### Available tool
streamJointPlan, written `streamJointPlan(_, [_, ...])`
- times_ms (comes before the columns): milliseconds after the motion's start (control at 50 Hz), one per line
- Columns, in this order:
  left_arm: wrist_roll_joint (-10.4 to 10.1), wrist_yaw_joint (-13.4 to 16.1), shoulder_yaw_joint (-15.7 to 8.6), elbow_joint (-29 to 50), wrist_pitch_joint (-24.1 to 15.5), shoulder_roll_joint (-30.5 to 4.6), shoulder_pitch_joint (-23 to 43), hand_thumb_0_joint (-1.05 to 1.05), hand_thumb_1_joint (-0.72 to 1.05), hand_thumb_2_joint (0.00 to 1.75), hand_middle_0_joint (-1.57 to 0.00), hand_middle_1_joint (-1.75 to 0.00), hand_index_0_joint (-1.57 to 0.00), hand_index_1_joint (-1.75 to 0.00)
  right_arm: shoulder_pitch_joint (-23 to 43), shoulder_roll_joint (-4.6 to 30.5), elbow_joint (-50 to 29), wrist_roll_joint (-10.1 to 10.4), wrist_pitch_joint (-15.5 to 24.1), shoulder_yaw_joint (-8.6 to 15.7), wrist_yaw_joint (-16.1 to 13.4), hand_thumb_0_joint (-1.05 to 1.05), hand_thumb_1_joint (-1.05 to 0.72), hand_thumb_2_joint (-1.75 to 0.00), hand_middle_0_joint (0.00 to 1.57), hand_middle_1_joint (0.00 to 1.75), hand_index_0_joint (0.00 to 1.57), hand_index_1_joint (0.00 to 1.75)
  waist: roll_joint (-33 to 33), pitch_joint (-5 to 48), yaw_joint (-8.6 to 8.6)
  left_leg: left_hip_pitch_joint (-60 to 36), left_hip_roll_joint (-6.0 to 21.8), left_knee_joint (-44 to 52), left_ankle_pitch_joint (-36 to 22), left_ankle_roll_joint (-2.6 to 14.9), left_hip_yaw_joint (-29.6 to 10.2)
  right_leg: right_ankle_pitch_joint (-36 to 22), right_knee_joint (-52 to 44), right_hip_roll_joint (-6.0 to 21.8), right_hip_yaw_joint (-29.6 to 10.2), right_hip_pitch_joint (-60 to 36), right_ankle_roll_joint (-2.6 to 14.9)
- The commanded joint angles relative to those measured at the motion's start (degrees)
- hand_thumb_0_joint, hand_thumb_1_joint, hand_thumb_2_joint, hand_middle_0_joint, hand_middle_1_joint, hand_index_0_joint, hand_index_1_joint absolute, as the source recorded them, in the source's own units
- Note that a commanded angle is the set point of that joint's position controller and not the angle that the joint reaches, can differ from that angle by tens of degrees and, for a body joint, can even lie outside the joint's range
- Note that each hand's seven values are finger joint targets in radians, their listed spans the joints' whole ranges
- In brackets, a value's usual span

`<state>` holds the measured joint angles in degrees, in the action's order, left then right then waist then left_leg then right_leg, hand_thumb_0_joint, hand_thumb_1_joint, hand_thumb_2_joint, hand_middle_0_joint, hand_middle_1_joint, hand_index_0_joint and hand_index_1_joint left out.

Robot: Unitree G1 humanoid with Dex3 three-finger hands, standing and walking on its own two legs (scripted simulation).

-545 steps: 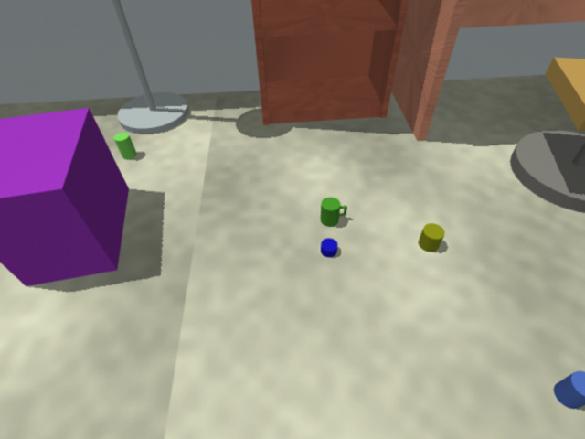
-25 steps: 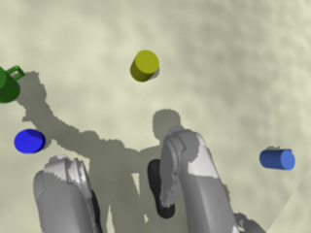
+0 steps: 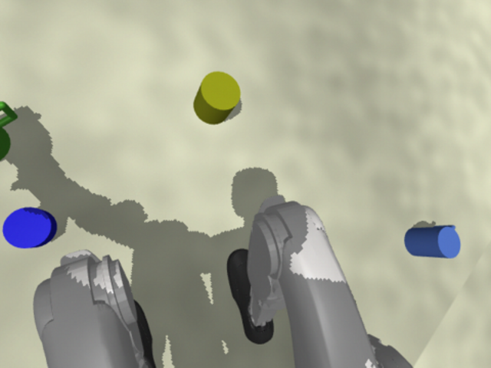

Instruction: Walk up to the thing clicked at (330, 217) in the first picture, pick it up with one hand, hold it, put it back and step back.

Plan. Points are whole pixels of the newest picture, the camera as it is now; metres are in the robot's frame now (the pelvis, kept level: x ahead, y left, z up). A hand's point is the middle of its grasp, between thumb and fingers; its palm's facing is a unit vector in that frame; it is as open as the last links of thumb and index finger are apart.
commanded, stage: rise first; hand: left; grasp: from above
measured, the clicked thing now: out of the picture +0.55 +0.33 -0.28
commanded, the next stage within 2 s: approach in 1.14 s
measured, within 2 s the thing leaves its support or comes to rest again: neither
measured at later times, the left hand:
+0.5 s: hand out of the picture +0.48 +0.37 -0.16, palm faces -0.46 -0.08 -0.88, open 13.2 cm
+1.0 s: hand out of the picture +0.48 +0.38 -0.14, palm faces -0.46 -0.08 -0.88, open 12.8 cm
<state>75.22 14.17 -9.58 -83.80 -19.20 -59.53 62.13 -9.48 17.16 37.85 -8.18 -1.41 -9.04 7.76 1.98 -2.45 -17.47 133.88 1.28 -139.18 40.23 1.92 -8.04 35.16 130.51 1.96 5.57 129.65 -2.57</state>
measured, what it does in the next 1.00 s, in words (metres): stands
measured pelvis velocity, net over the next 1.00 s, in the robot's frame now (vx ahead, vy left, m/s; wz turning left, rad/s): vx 0.00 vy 0.00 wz -0.01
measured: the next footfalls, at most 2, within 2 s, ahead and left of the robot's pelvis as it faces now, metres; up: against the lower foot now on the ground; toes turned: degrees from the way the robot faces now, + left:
none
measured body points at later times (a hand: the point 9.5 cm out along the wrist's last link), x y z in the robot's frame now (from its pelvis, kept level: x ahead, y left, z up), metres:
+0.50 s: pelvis +0.00 +0.00 +0.00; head +0.27 +0.10 +0.35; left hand +0.50 +0.37 -0.11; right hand +0.04 -0.27 -0.08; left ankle +0.07 +0.12 -0.30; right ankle +0.12 -0.13 -0.30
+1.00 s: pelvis +0.00 +0.00 +0.00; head +0.25 +0.10 +0.35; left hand +0.50 +0.38 -0.09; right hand +0.03 -0.27 -0.08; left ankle +0.07 +0.12 -0.30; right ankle +0.12 -0.13 -0.30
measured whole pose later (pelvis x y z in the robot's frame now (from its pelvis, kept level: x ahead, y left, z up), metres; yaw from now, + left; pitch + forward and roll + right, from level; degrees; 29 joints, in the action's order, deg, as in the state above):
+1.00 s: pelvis +0.00 +0.00 +0.00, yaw +0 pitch +33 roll -12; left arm 74.9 11.3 -8.7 -81.9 -19.9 -60.8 62.3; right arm -9.9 17.8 36.4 -7.5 -2.8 -9.7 7.8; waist 1.9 -2.1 -17.5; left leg 133.9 1.0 -139.1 39.3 2.5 -8.3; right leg 34.4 129.9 1.9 5.8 129.0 -2.9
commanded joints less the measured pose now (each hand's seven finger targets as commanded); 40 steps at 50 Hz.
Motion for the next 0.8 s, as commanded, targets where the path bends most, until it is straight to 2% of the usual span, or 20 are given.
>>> streamJointPlan(0, [-1.63,2.03,-2.15,9.69,0.00,-17.99,15.88,0.00,-0.48,0.96,-0.16,-0.99,-0.14,-1.00,-13.40,16.67,0.36,-0.33,-0.62,5.22,-0.48,0.00,-0.91,-0.91,0.20,0.30,0.20,0.30,-24.53,40.24,-0.09,-32.82,-0.86,15.19,-13.60,-0.88,2.39,-10.72,-10.04,-2.62,4.11,-18.69,4.10])
streamJointPlan(100, [-2.02,1.98,-2.91,10.04,-0.34,-19.33,16.79,0.00,-0.44,0.92,-0.18,-0.96,-0.18,-0.96,-13.01,16.87,0.47,-0.58,-0.82,5.04,-0.55,0.00,-0.91,-0.91,0.20,0.30,0.20,0.30,-24.03,40.90,-0.30,-32.65,-0.81,14.08,-15.14,-0.61,2.75,-11.73,-10.12,-2.73,4.09,-19.55,3.86])
streamJointPlan(140, [-1.82,1.76,-2.37,9.52,-0.49,-18.54,16.14,0.00,-0.44,0.93,-0.19,-0.95,-0.18,-0.96,-13.52,16.77,0.43,-0.77,-0.80,4.82,-0.39,0.00,-0.91,-0.91,0.20,0.30,0.20,0.30,-24.60,39.81,-0.88,-32.35,-0.86,14.16,-15.35,-0.66,2.80,-11.87,-10.15,-2.73,4.25,-20.07,3.83])
streamJointPlan(180, [-1.27,1.81,-2.53,9.97,-0.50,-19.22,15.65,0.00,-0.44,0.93,-0.21,-0.94,-0.19,-0.96,-13.25,16.74,0.46,-0.61,-1.11,4.77,-0.33,0.00,-0.91,-0.91,0.20,0.30,0.20,0.30,-24.47,40.88,0.09,-31.81,-0.94,14.52,-14.57,-0.68,2.89,-11.29,-10.06,-2.92,4.25,-20.21,3.99])
streamJointPlan(220, [-1.82,1.73,-2.49,10.13,-0.45,-18.85,15.25,0.00,-0.43,0.91,-0.21,-0.93,-0.19,-0.94,-12.83,16.75,-0.04,-0.62,-1.08,4.87,-0.28,0.00,-0.91,-0.91,0.20,0.30,0.20,0.30,-25.69,39.84,0.22,-32.43,-0.80,14.98,-13.88,-0.89,2.54,-10.60,-9.91,-2.79,4.39,-19.04,4.09])
streamJointPlan(240, [-1.63,1.55,-2.21,9.53,-0.35,-18.11,15.49,0.00,-0.43,0.92,-0.21,-0.92,-0.20,-0.93,-13.20,17.05,-0.06,-0.73,-1.03,5.09,-0.22,0.00,-0.91,-0.91,0.20,0.30,0.20,0.30,-25.09,39.25,-0.62,-32.85,-0.81,15.16,-13.70,-1.01,2.08,-10.44,-9.71,-2.65,4.68,-18.12,4.15])
streamJointPlan(260, [-1.37,1.58,-1.85,10.54,-0.38,-17.83,15.94,0.00,-0.44,0.92,-0.21,-0.92,-0.19,-0.94,-13.17,16.94,0.00,-0.80,-1.12,4.84,-0.17,0.00,-0.91,-0.91,0.20,0.30,0.20,0.30,-26.20,39.91,-0.71,-34.03,-0.69,15.34,-14.73,-1.12,2.04,-11.17,-9.55,-2.68,4.77,-18.38,4.11])
streamJointPlan(320, [-1.64,1.75,-2.69,11.89,-0.12,-19.57,16.72,0.00,-0.40,0.90,-0.23,-0.91,-0.22,-0.92,-12.82,17.02,-0.43,-0.20,-1.33,5.17,-0.23,0.00,-0.91,-0.91,0.20,0.30,0.20,0.30,-26.02,40.85,0.30,-33.01,-0.74,15.09,-13.99,-0.91,2.35,-10.72,-9.71,-2.78,4.41,-18.35,4.18])
streamJointPlan(340, [-1.78,1.53,-2.57,10.55,0.08,-18.56,14.62,0.00,-0.41,0.91,-0.24,-0.90,-0.22,-0.92,-13.06,16.78,-0.35,-0.34,-1.27,5.06,-0.15,0.00,-0.91,-0.91,0.20,0.30,0.20,0.30,-25.16,40.19,0.14,-33.36,-0.79,14.86,-14.84,-0.84,2.47,-11.31,-9.93,-2.72,4.38,-19.15,4.00])
streamJointPlan(400, [-1.80,1.39,-2.52,11.14,0.22,-18.31,15.81,0.00,-0.41,0.92,-0.24,-0.89,-0.22,-0.91,-13.07,16.84,-0.27,-0.28,-1.24,5.15,-0.16,0.00,-0.91,-0.91,0.20,0.30,0.20,0.30,-25.04,38.76,-0.33,-32.75,-0.83,15.07,-13.83,-0.83,2.38,-10.66,-10.11,-2.64,4.45,-18.03,4.11])
streamJointPlan(440, [-2.09,0.98,-1.95,11.32,0.21,-17.71,15.52,0.00,-0.40,0.90,-0.25,-0.88,-0.23,-0.91,-13.24,16.82,-0.40,-0.13,-1.20,5.19,-0.18,0.00,-0.91,-0.91,0.20,0.30,0.20,0.30,-25.20,39.10,-0.57,-33.15,-0.77,14.87,-14.53,-0.88,2.14,-11.10,-10.09,-2.65,4.48,-18.16,4.12])
streamJointPlan(460, [-1.97,0.87,-2.36,13.19,0.10,-18.24,16.01,0.00,-0.39,0.90,-0.26,-0.88,-0.24,-0.90,-13.51,16.71,-0.41,-0.19,-1.26,5.16,-0.08,0.00,-0.91,-0.91,0.20,0.30,0.20,0.30,-25.76,41.14,-0.03,-34.36,-0.74,15.30,-15.32,-0.97,2.17,-11.59,-10.03,-2.67,4.39,-19.04,4.10])
streamJointPlan(520, [-2.36,0.70,-2.72,13.28,0.14,-18.66,16.67,0.00,-0.38,0.90,-0.27,-0.87,-0.25,-0.90,-13.44,17.25,-0.51,-0.03,-1.44,5.53,-0.14,0.00,-0.91,-0.91,0.20,0.30,0.20,0.30,-25.97,40.79,-0.10,-34.68,-0.81,15.59,-15.08,-1.11,1.71,-11.22,-10.03,-2.48,4.57,-17.84,4.23])
streamJointPlan(560, [-2.33,0.33,-1.51,12.57,0.10,-16.66,15.91,0.00,-0.38,0.90,-0.27,-0.87,-0.25,-0.89,-13.56,16.55,-0.38,-0.10,-1.40,5.39,-0.14,0.00,-0.91,-0.91,0.20,0.30,0.20,0.30,-26.19,40.74,-0.60,-35.42,-0.59,15.50,-15.71,-1.12,1.70,-11.64,-9.97,-2.65,4.59,-17.72,4.13])
streamJointPlan(580, [-2.14,0.35,-1.97,13.82,0.03,-17.96,16.99,0.00,-0.38,0.90,-0.28,-0.87,-0.25,-0.89,-13.45,16.68,-0.28,-0.03,-1.52,5.33,-0.20,0.00,-0.91,-0.91,0.20,0.30,0.20,0.30,-26.52,41.92,-0.05,-35.10,-0.71,15.32,-15.62,-0.99,2.13,-11.65,-10.34,-2.73,4.35,-18.55,4.11])
streamJointPlan(600, [-1.67,0.30,-2.03,12.27,0.21,-17.97,15.27,0.00,-0.36,0.90,-0.29,-0.86,-0.26,-0.89,-14.14,16.63,-0.24,-0.03,-1.55,5.22,-0.13,0.00,-0.91,-0.91,0.20,0.30,0.20,0.30,-25.79,41.47,-0.25,-34.72,-0.77,15.29,-16.52,-1.01,2.21,-12.43,-10.24,-2.78,4.41,-19.66,4.07])
streamJointPlan(680, [-2.16,-0.08,-1.36,11.63,0.13,-17.29,16.92,0.00,-0.37,0.88,-0.28,-0.85,-0.26,-0.88,-13.56,16.61,-0.69,-0.03,-1.52,5.04,-0.20,0.00,-0.91,-0.91,0.20,0.30,0.20,0.30,-24.50,38.44,-1.12,-31.74,-0.89,15.69,-13.26,-0.77,2.35,-10.40,-10.82,-2.66,4.39,-19.07,4.10])
streamJointPlan(720, [-1.92,-0.21,-1.89,11.38,0.12,-18.22,16.21,0.00,-0.36,0.88,-0.29,-0.84,-0.27,-0.87,-13.31,16.99,-0.71,0.13,-1.53,5.05,-0.36,0.00,-0.91,-0.91,0.20,0.30,0.20,0.30,-24.04,37.56,-0.31,-31.27,-1.02,16.05,-12.11,-0.86,2.35,-9.38,-11.04,-2.50,4.36,-18.47,4.22])
streamJointPlan(740, [-1.80,-0.36,-1.31,12.34,-0.06,-17.80,16.70,0.00,-0.34,0.86,-0.30,-0.84,-0.28,-0.86,-13.01,16.57,-0.84,0.08,-1.58,4.95,-0.38,0.00,-0.91,-0.91,0.20,0.30,0.20,0.30,-25.13,39.87,-0.04,-32.47,-0.87,15.96,-12.23,-0.83,2.54,-9.59,-10.99,-2.74,4.28,-18.91,4.14])
streamJointPlan(780, [-1.68,-0.39,-1.92,12.27,-0.06,-18.89,15.98,0.00,-0.33,0.86,-0.30,-0.84,-0.29,-0.86,-12.93,16.93,-0.93,0.31,-1.74,5.06,-0.42,0.00,-0.91,-0.91,0.20,0.30,0.20,0.30,-25.31,40.87,0.64,-33.24,-0.95,16.12,-13.09,-0.96,2.30,-10.03,-10.55,-2.71,4.20,-18.62,4.28])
